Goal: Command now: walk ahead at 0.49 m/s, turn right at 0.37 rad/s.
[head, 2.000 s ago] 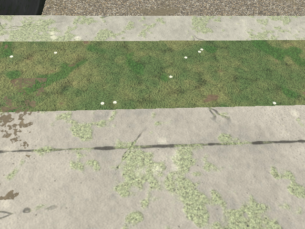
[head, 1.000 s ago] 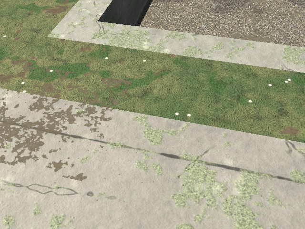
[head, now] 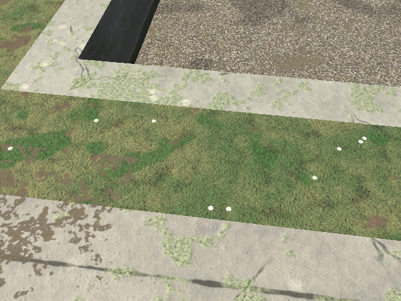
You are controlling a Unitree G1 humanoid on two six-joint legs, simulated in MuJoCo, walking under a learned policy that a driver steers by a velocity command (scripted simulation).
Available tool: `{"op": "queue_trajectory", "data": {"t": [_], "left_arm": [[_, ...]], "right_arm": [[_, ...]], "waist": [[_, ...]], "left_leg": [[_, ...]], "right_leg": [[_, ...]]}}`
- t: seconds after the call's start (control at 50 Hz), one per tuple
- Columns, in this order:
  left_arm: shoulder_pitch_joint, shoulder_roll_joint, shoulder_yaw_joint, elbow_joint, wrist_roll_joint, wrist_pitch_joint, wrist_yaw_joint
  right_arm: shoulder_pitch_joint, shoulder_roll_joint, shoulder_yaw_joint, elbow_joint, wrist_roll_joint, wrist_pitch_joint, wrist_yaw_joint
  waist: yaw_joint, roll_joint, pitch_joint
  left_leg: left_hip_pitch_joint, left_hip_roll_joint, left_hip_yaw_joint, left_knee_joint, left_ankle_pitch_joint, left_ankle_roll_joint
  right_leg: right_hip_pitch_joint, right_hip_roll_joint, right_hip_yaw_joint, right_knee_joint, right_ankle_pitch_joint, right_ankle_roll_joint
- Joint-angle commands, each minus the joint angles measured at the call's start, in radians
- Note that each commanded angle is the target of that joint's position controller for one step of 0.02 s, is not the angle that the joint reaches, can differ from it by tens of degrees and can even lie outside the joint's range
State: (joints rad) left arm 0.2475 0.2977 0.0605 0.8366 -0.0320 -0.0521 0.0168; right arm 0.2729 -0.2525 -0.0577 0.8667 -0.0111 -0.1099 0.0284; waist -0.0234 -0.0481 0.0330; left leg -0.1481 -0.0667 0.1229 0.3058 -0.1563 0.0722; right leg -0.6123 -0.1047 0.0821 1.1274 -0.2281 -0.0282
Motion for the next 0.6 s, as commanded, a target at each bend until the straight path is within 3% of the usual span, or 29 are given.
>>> {"op": "queue_trajectory", "data": {"t": [0.02, 0.12, 0.18, 0.22, 0.28, 0.3, 0.32, 0.34, 0.36, 0.38, 0.4, 0.42, 0.44, 0.46, 0.52, 0.6], "left_arm": [[0.042, 0.042, 0.013, -0.048, 0.008, 0.007, 0.002], [-0.117, 0.016, -0.002, -0.107, 0.015, -0.011, -0.031], [-0.217, 0.001, -0.014, -0.165, 0.013, -0.013, -0.054], [-0.255, 0.005, -0.014, -0.204, 0.01, -0.013, -0.071], [-0.197, 0.05, 0.008, -0.23, 0.006, -0.006, -0.085], [-0.098, 0.086, 0.028, -0.215, 0.005, -0.003, -0.083], [0.064, 0.14, 0.06, -0.178, 0.003, 0.0, -0.072], [0.212, 0.231, 0.094, -0.15, 0.004, 0.013, -0.047], [0.15, 0.302, 0.1, -0.182, 0.002, 0.007, -0.043], [0.18, 0.217, 0.074, -0.195, 0.016, -0.003, -0.047], [0.153, 0.166, 0.059, -0.189, 0.026, -0.012, -0.047], [0.089, 0.143, 0.053, -0.193, 0.021, -0.019, -0.05], [0.025, 0.107, 0.042, -0.207, 0.022, -0.022, -0.047], [-0.009, 0.096, 0.036, -0.226, 0.032, -0.023, -0.043], [-0.006, 0.122, 0.043, -0.226, 0.022, -0.028, -0.031], [0.044, 0.15, 0.051, -0.209, 0.014, -0.017, -0.007]], "right_arm": [[-0.069, -0.121, -0.026, -0.049, -0.005, -0.028, -0.012], [-0.028, -0.157, -0.028, -0.029, 0.002, -0.013, -0.031], [0.045, -0.174, -0.032, -0.001, 0.012, 0.011, -0.036], [0.068, -0.185, -0.036, 0.008, 0.019, 0.032, -0.037], [0.037, -0.225, -0.047, -0.009, 0.023, 0.058, -0.047], [0.025, -0.236, -0.05, -0.017, 0.022, 0.068, -0.052], [0.007, -0.233, -0.046, -0.026, 0.026, 0.073, -0.058], [0.029, -0.193, -0.028, -0.051, 0.007, 0.062, -0.059], [0.096, -0.058, 0.013, -0.104, -0.004, 0.026, -0.041], [0.001, -0.159, -0.005, -0.118, 0.026, -0.021, -0.021], [-0.084, -0.179, -0.011, -0.151, 0.059, -0.039, -0.012], [-0.094, -0.161, -0.005, -0.155, 0.047, -0.045, -0.017], [-0.092, -0.169, -0.013, -0.142, 0.023, -0.039, -0.025], [-0.071, -0.172, -0.017, -0.14, 0.015, -0.025, -0.024], [-0.06, -0.141, -0.015, -0.15, -0.004, 0.008, -0.027], [-0.212, -0.104, 0.001, -0.196, -0.005, 0.012, -0.029]], "waist": [[0.038, 0.088, 0.032], [-0.021, 0.062, 0.056], [-0.065, 0.051, 0.081], [-0.069, 0.059, 0.084], [-0.004, 0.122, 0.001], [0.054, 0.14, -0.061], [0.145, 0.125, -0.146], [0.194, 0.0, -0.248], [0.074, -0.227, -0.345], [0.149, -0.096, -0.422], [0.147, -0.05, -0.284], [0.09, 0.056, -0.17], [0.052, 0.07, -0.131], [0.022, 0.047, -0.105], [-0.003, 0.041, -0.076], [0.047, 0.0, -0.035]], "left_leg": [[-0.04, 0.302, -0.17, -0.229, 0.091, 0.139], [0.036, 0.281, -0.022, -0.232, 0.184, 0.104], [0.175, 0.319, 0.01, -0.19, 0.236, 0.099], [0.259, 0.343, 0.027, -0.137, 0.318, 0.09], [0.305, 0.35, 0.071, 0.048, 0.778, 0.055], [0.29, 0.339, 0.085, 0.195, 0.91, 0.042], [0.195, 0.304, 0.107, 0.411, 0.886, 0.01], [-0.065, 0.256, 0.106, 0.726, 0.533, -0.033], [-0.513, 0.012, -0.014, 1.101, -0.37, -0.097], [-0.616, 0.044, -0.239, 1.162, -0.39, -0.068], [-0.664, 0.09, -0.234, 1.123, -0.312, -0.044], [-0.634, 0.136, -0.224, 1.012, -0.238, -0.039], [-0.57, 0.171, -0.22, 0.916, -0.2, -0.046], [-0.508, 0.186, -0.222, 0.881, -0.174, -0.056], [-0.465, 0.181, -0.195, 0.76, -0.118, -0.112], [-0.444, 0.134, -0.175, 0.453, 0.129, -0.15]], "right_leg": [[-0.08, -0.041, 0.075, -0.065, 0.134, 0.017], [-0.071, -0.017, -0.028, -0.358, 0.344, 0.02], [-0.134, -0.011, -0.067, -0.456, 0.313, 0.002], [-0.157, 0.003, -0.099, -0.492, 0.234, -0.017], [0.001, 0.089, -0.183, -0.503, 0.08, -0.071], [0.131, 0.133, -0.204, -0.503, 0.042, -0.097], [0.37, 0.173, -0.197, -0.571, 0.092, -0.137], [0.688, 0.034, 0.039, -0.59, 0.095, -0.2], [0.999, -0.216, 0.653, -0.73, -0.058, -0.406], [1.034, -0.241, 0.748, -0.829, -0.091, -0.399], [0.934, -0.204, 0.578, -0.829, -0.023, -0.346], [0.764, -0.154, 0.441, -0.832, 0.105, -0.309], [0.648, -0.114, 0.352, -0.842, 0.202, -0.282], [0.561, -0.089, 0.312, -0.866, 0.264, -0.278], [0.437, -0.057, 0.24, -0.905, 0.374, -0.289], [0.368, 0.019, 0.153, -0.897, 0.304, -0.23]]}}
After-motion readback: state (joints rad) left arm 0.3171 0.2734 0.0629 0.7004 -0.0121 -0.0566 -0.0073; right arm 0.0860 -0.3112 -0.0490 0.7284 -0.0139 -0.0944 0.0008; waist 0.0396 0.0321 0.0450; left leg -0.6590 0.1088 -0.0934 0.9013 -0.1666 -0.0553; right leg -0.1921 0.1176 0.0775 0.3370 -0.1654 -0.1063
